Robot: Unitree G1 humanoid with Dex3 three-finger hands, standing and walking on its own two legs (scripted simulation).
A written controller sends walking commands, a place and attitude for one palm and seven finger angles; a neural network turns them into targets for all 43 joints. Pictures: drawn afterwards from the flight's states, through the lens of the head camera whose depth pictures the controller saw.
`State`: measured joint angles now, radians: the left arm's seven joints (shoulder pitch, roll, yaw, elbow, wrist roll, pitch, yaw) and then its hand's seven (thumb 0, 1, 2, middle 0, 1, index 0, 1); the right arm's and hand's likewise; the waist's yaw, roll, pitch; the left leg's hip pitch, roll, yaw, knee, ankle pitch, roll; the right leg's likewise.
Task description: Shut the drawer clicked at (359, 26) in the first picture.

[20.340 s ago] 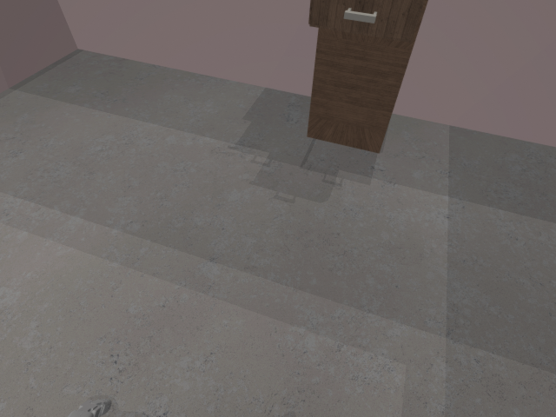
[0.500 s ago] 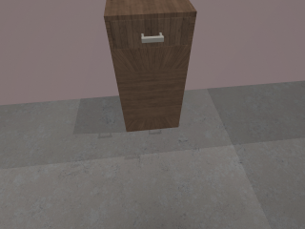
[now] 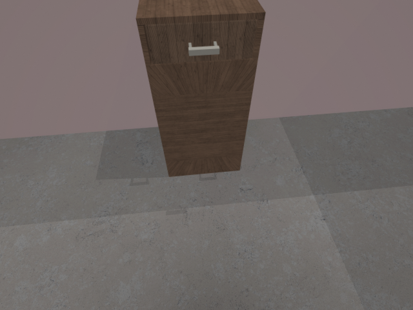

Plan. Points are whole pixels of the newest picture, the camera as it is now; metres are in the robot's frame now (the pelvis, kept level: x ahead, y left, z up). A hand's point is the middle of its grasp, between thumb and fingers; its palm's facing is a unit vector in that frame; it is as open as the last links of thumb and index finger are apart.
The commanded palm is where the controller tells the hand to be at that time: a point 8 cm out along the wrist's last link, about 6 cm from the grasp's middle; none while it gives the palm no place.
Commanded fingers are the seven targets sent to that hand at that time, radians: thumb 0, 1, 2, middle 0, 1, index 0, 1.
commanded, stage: look to check the result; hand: left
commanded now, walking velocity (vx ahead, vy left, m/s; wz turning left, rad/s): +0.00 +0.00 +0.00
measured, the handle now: (203, 47) +0.93 +0.06 +0.04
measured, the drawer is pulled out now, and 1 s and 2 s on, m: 0.00 0.00 0.00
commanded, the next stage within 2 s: stand and wait in 0.28 s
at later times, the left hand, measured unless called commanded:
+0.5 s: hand out of the picture +0.00 +0.16 -0.17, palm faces +0.02 -0.98 -0.19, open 7.4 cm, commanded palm none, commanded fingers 0.00 0.90 0.90 -0.20 -0.30 -0.20 -0.30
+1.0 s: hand out of the picture +0.01 +0.16 -0.17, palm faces +0.02 -0.98 -0.20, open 7.4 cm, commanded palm none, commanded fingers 0.00 0.90 0.90 -0.20 -0.30 -0.20 -0.30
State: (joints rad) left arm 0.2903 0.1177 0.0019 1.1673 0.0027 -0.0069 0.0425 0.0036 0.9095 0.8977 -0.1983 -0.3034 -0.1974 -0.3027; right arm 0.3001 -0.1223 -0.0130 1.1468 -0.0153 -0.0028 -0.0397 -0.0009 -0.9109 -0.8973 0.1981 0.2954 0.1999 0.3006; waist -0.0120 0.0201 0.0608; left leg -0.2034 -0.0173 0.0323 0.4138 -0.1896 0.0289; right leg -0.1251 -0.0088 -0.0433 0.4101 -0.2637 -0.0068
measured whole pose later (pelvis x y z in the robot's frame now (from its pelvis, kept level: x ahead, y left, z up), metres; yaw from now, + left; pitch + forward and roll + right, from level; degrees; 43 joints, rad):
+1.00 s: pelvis +0.02 -0.01 +0.00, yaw -1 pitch -1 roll +0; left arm 0.27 0.13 0.00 1.16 0.00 -0.01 0.04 0.00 0.91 0.90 -0.20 -0.30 -0.20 -0.30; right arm 0.27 -0.14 -0.01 1.16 -0.01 -0.01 -0.04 0.00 -0.91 -0.90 0.20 0.30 0.20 0.30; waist -0.01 0.02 0.06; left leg -0.16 0.00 0.04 0.39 -0.20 0.01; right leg -0.08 0.01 -0.04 0.38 -0.27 -0.02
